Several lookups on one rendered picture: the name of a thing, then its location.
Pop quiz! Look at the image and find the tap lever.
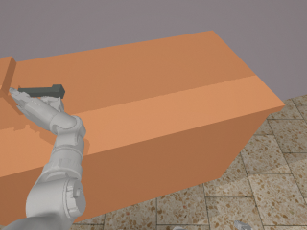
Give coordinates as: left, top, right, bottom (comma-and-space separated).
18, 84, 65, 99

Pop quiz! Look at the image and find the counter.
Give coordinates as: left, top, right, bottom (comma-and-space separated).
0, 30, 285, 226

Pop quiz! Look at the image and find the robot left upper arm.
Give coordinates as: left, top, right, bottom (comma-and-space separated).
2, 176, 86, 230

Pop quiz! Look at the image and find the left robot hand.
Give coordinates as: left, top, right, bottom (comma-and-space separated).
9, 87, 64, 131

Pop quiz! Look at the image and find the left robot forearm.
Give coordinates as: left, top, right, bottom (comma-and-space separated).
25, 111, 86, 217

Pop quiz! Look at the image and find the right robot hand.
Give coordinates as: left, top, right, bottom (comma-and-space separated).
234, 220, 253, 230

